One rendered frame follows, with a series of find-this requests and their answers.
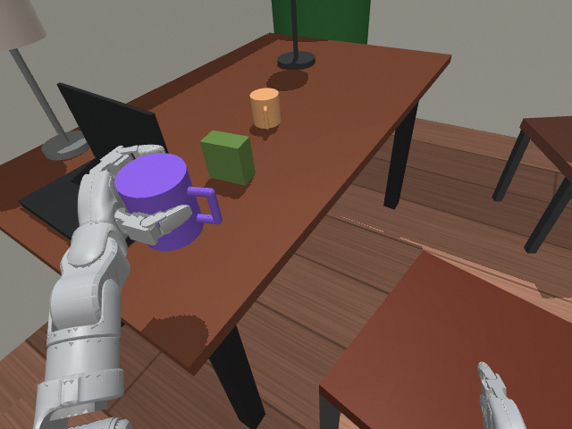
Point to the table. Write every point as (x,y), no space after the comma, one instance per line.
(335,116)

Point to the desk lamp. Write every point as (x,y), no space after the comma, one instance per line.
(20,26)
(298,59)

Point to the left robot hand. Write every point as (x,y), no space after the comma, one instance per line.
(99,200)

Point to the chair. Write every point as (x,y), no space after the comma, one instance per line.
(553,136)
(414,365)

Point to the left robot arm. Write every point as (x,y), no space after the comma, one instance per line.
(84,326)

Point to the right robot hand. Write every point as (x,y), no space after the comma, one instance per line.
(499,412)

